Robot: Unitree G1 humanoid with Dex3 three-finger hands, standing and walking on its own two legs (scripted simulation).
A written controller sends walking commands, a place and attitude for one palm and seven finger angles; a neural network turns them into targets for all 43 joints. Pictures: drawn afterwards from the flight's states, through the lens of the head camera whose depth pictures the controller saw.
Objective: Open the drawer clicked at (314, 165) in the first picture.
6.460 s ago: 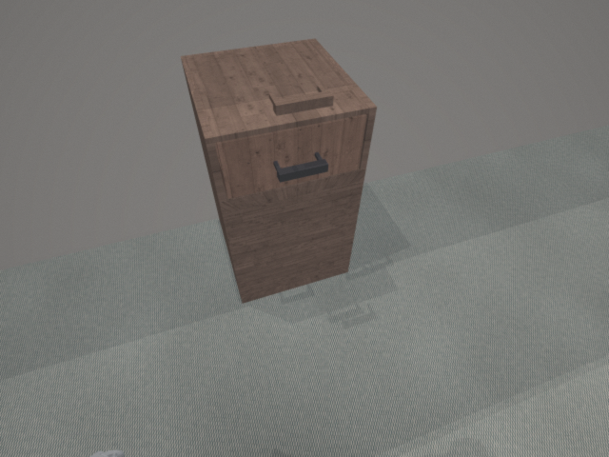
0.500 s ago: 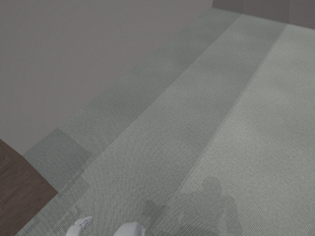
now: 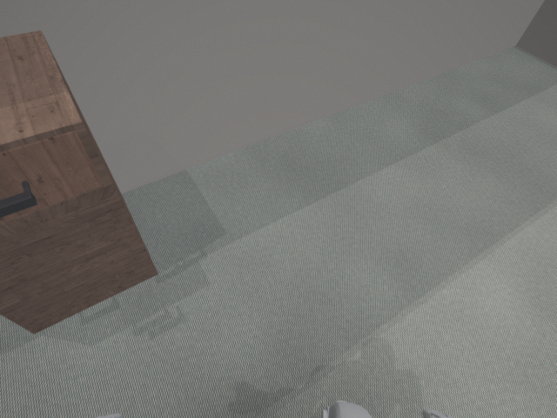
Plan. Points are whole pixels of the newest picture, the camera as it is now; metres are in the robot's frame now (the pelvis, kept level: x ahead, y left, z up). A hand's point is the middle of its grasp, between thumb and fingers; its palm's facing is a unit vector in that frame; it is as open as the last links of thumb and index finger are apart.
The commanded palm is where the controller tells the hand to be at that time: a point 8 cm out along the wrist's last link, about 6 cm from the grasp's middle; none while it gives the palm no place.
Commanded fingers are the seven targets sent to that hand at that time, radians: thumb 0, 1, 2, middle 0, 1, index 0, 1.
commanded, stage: turn to face it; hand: left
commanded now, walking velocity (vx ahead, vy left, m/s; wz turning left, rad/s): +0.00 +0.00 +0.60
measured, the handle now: out of the picture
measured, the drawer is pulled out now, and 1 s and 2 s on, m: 0.00 0.00 0.00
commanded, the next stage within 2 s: take the last steps up to it in 0.98 s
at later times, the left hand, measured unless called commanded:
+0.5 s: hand out of the picture +0.00 +0.18 -0.16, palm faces +0.32 -0.91 -0.26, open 7.4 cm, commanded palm none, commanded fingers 0.00 0.90 0.90 -0.20 -0.30 -0.20 -0.30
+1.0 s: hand out of the picture -0.06 +0.23 -0.16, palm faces +0.51 -0.83 -0.23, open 7.4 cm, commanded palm none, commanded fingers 0.00 0.90 0.90 -0.20 -0.30 -0.20 -0.30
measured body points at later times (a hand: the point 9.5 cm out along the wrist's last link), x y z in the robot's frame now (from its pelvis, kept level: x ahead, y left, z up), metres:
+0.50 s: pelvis -0.01 -0.03 +0.00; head +0.02 -0.03 +0.45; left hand -0.02 +0.23 -0.14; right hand +0.14 -0.27 -0.15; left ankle -0.06 +0.10 -0.68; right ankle +0.03 -0.15 -0.74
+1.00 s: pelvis -0.03 +0.01 +0.00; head -0.02 +0.03 +0.45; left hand -0.08 +0.27 -0.14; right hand +0.15 -0.16 -0.14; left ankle -0.06 +0.09 -0.74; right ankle +0.04 -0.11 -0.70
